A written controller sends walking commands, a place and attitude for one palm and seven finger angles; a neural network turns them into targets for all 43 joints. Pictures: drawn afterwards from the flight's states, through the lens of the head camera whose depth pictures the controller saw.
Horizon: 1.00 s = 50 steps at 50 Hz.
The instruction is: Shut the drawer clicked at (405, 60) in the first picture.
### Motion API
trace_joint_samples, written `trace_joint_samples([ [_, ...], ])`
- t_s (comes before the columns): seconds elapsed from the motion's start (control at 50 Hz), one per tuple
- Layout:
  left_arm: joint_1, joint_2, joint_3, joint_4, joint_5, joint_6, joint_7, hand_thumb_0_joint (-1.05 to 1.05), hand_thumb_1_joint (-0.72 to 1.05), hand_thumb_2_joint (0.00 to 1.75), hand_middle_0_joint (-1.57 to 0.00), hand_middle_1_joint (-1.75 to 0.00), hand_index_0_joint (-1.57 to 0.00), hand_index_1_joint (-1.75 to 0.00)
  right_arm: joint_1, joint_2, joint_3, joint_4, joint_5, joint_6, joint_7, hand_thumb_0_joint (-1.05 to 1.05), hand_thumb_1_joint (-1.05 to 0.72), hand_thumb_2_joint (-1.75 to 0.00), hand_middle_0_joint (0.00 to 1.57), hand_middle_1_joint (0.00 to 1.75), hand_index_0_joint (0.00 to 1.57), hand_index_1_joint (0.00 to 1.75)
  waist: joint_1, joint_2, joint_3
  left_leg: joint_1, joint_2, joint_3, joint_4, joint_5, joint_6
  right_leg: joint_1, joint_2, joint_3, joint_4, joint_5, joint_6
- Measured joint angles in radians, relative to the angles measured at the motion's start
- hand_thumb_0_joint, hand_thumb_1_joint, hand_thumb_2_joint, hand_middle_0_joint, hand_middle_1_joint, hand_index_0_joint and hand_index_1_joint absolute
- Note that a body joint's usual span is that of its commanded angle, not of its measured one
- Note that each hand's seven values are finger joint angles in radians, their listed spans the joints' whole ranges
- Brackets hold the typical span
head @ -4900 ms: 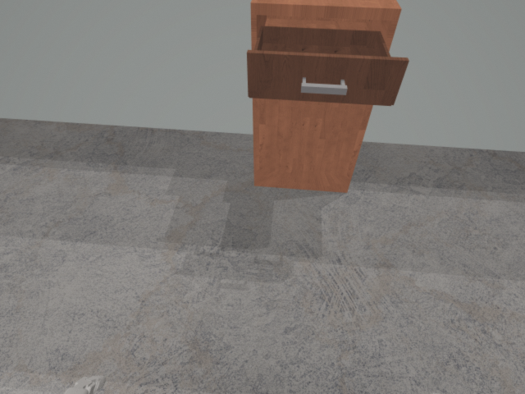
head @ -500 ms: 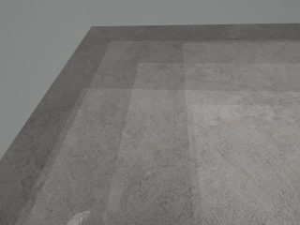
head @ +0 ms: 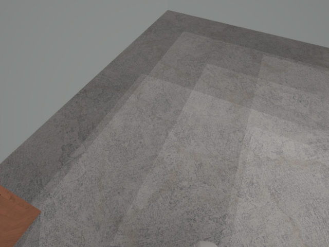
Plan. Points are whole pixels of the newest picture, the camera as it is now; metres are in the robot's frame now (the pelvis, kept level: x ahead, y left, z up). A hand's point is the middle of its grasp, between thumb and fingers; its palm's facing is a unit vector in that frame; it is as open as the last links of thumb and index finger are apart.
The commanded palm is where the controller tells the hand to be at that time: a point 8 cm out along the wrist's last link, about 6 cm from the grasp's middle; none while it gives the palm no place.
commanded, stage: turn to face it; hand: left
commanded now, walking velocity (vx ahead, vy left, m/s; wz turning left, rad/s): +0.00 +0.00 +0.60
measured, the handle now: out of the picture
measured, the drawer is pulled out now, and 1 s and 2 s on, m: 0.30 0.30 0.30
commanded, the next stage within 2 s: take the last steps up to it in 1.82 s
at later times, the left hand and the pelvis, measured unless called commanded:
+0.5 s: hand out of the picture -0.05 +0.13 -0.15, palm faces +0.37 -0.89 -0.27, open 7.4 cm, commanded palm none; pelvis -0.04 -0.07 +0.00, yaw +20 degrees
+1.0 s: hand out of the picture -0.12 +0.20 -0.16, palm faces +0.61 -0.75 -0.27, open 7.4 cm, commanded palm none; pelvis -0.07 -0.04 +0.00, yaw +36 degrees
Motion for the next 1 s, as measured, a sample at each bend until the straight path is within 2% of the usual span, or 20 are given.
trace_joint_samples([
  [0.14,-0.025,-0.011,-0.014,-0.035,-0.008,-0.005,0.002,0.0,0.91,0.9,-0.2,-0.3,-0.2,-0.3,-0.031,-0.04,-0.016,-0.017,-0.003,0.022,0.013,0.01,-0.9,-0.89,0.2,0.3,0.2,0.3,-0.011,0.038,-0.001,-0.034,-0.018,-0.089,0.005,0.037,-0.03,0.105,0.034,0.009,-0.256,-0.043,-0.004],
  [0.2,-0.025,-0.026,-0.026,-0.06,-0.011,-0.024,0.0,0.0,0.91,0.9,-0.2,-0.3,-0.2,-0.3,-0.041,-0.058,-0.027,-0.027,-0.002,0.037,0.018,0.01,-0.9,-0.89,0.2,0.3,0.2,0.3,-0.01,0.052,-0.007,-0.07,-0.035,-0.127,0.041,0.039,-0.054,0.191,0.052,-0.005,-0.445,0.023,-0.019],
  [0.22,-0.021,-0.035,-0.03,-0.065,-0.007,-0.033,0.001,0.0,0.91,0.9,-0.2,-0.3,-0.2,-0.3,-0.044,-0.067,-0.033,-0.031,0.002,0.043,0.02,0.01,-0.9,-0.89,0.2,0.3,0.2,0.3,-0.007,0.064,-0.01,-0.093,-0.036,-0.139,0.081,0.006,-0.059,0.212,0.057,-0.018,-0.498,0.037,-0.043],
  [0.24,-0.018,-0.047,-0.037,-0.069,-0.001,-0.037,0.002,0.0,0.91,0.9,-0.2,-0.3,-0.2,-0.3,-0.049,-0.075,-0.04,-0.029,0.003,0.049,0.02,0.01,-0.9,-0.89,0.2,0.3,0.2,0.3,-0.003,0.079,-0.007,-0.123,-0.038,-0.146,0.158,-0.087,-0.069,0.212,0.06,-0.034,-0.494,0.05,-0.071],
  [0.28,0.0,-0.062,-0.051,-0.076,0.001,-0.038,0.004,0.0,0.91,0.9,-0.2,-0.3,-0.2,-0.3,-0.051,-0.085,-0.047,-0.027,-0.003,0.061,0.023,0.01,-0.9,-0.89,0.2,0.3,0.2,0.3,0.002,0.078,-0.013,-0.191,-0.052,-0.124,0.364,-0.202,-0.075,0.22,0.041,-0.061,-0.498,0.069,-0.104],
  [0.34,0.03,-0.072,-0.059,-0.072,0.001,-0.04,0.005,0.0,0.9,0.9,-0.2,-0.3,-0.2,-0.3,-0.06,-0.09,-0.049,-0.03,-0.007,0.064,0.036,0.01,-0.91,-0.89,0.2,0.3,0.2,0.3,0.004,0.058,-0.013,-0.252,-0.033,-0.079,0.603,-0.179,-0.092,0.25,0.014,-0.089,-0.55,0.102,-0.114],
  [0.4,0.046,-0.075,-0.066,-0.065,0.002,-0.044,0.004,0.0,0.9,0.9,-0.21,-0.3,-0.2,-0.3,-0.061,-0.09,-0.047,-0.035,-0.005,0.06,0.043,0.01,-0.91,-0.89,0.2,0.3,0.2,0.3,-0.001,0.043,-0.005,-0.253,0.003,-0.059,0.69,-0.138,-0.115,0.269,-0.007,-0.126,-0.58,0.118,-0.117],
  [0.5,0.062,-0.079,-0.072,-0.064,0.007,-0.051,0.001,0.0,0.9,0.9,-0.21,-0.3,-0.2,-0.3,-0.07,-0.089,-0.041,-0.017,-0.003,0.076,0.045,0.01,-0.91,-0.89,0.2,0.3,0.2,0.3,0.015,0.028,0.011,-0.182,0.049,-0.038,0.602,-0.17,-0.134,0.272,-0.038,-0.192,-0.578,0.115,-0.116],
  [0.62,0.078,-0.055,-0.061,-0.053,0.016,-0.048,-0.002,0.0,0.9,0.9,-0.21,-0.3,-0.21,-0.3,-0.119,-0.071,-0.022,-0.019,0.006,0.07,0.045,0.01,-0.91,-0.9,0.2,0.3,0.19,0.3,0.051,-0.001,0.035,-0.067,0.054,0.017,0.358,-0.247,-0.119,0.238,-0.086,-0.254,-0.528,0.098,-0.093],
  [0.66,0.083,-0.038,-0.052,-0.045,0.016,-0.042,-0.003,0.0,0.9,0.9,-0.21,-0.3,-0.21,-0.3,-0.132,-0.061,-0.014,-0.033,0.009,0.056,0.044,0.01,-0.91,-0.89,0.2,0.3,0.19,0.3,0.056,-0.015,0.036,-0.016,0.045,0.04,0.241,-0.217,-0.109,0.22,-0.107,-0.274,-0.493,0.084,-0.078],
  [0.68,0.089,-0.029,-0.048,-0.042,0.013,-0.038,-0.004,0.0,0.9,0.9,-0.21,-0.3,-0.21,-0.3,-0.135,-0.059,-0.01,-0.042,0.009,0.047,0.044,0.01,-0.91,-0.89,0.2,0.3,0.19,0.3,0.056,-0.02,0.033,0.019,0.041,0.049,0.158,-0.161,-0.103,0.207,-0.118,-0.283,-0.462,0.07,-0.068],
  [0.7,0.097,-0.02,-0.042,-0.041,0.008,-0.033,-0.006,0.0,0.9,0.9,-0.21,-0.3,-0.21,-0.3,-0.137,-0.059,-0.008,-0.051,0.008,0.034,0.044,0.01,-0.91,-0.89,0.2,0.3,0.19,0.3,0.055,-0.02,0.025,0.041,0.038,0.045,0.097,-0.096,-0.08,0.183,-0.129,-0.286,-0.413,0.051,-0.056],
  [0.72,0.093,-0.005,-0.036,-0.033,0.005,-0.022,-0.006,0.0,0.9,0.9,-0.21,-0.3,-0.21,-0.3,-0.143,-0.049,-0.006,-0.054,0.009,0.024,0.042,0.01,-0.91,-0.89,0.2,0.3,0.2,0.3,0.055,-0.038,0.029,0.031,0.023,0.043,0.114,-0.1,-0.056,0.151,-0.135,-0.243,-0.335,-0.026,-0.036],
  [0.76,0.082,0.019,-0.027,-0.02,0.006,0.002,-0.003,0.0,0.9,0.9,-0.21,-0.3,-0.2,-0.3,-0.146,-0.031,0.004,-0.059,0.008,0.012,0.038,0.01,-0.91,-0.89,0.2,0.3,0.2,0.3,0.059,-0.057,0.031,0.026,0.011,0.037,0.139,-0.141,-0.027,0.079,-0.107,-0.145,-0.153,-0.12,-0.016],
  [0.8,0.066,0.03,-0.018,-0.012,0.006,0.013,-0.003,0.0,0.9,0.9,-0.2,-0.3,-0.2,-0.3,-0.134,-0.018,0.011,-0.06,0.005,0.008,0.03,0.01,-0.91,-0.89,0.2,0.3,0.2,0.3,0.052,-0.055,0.023,0.035,0.007,0.017,0.117,-0.143,-0.018,0.025,-0.075,-0.091,-0.022,-0.102,-0.005],
  [0.84,0.044,0.034,-0.016,-0.016,0.004,0.01,-0.008,0.01,0.91,0.9,-0.2,-0.3,-0.2,-0.3,-0.122,-0.014,0.015,-0.057,0.005,0.008,0.023,0.01,-0.9,-0.89,0.2,0.3,0.2,0.3,0.046,-0.046,0.019,0.047,0.0,-0.006,0.079,-0.116,-0.02,-0.008,-0.055,-0.057,0.044,-0.05,0.004],
  [0.9,0.013,0.029,-0.02,-0.037,0.001,-0.001,-0.01,0.0,0.91,0.9,-0.2,-0.3,-0.2,-0.3,-0.105,-0.013,0.018,-0.048,0.005,0.01,0.018,0.01,-0.9,-0.89,0.2,0.3,0.2,0.3,0.038,-0.03,0.018,0.063,-0.014,-0.036,0.03,-0.081,-0.012,-0.023,-0.035,-0.023,0.048,-0.01,0.016],
  [1.0,-0.041,0.012,-0.029,-0.07,-0.005,-0.007,-0.005,0.0,0.91,0.9,-0.2,-0.3,-0.2,-0.3,-0.068,-0.018,0.012,-0.038,0.001,0.014,0.017,0.01,-0.9,-0.89,0.2,0.3,0.2,0.3,0.009,-0.003,0.018,0.061,-0.037,-0.088,0.003,-0.053,-0.013,0.015,-0.002,0.005,-0.081,-0.034,0.021],
])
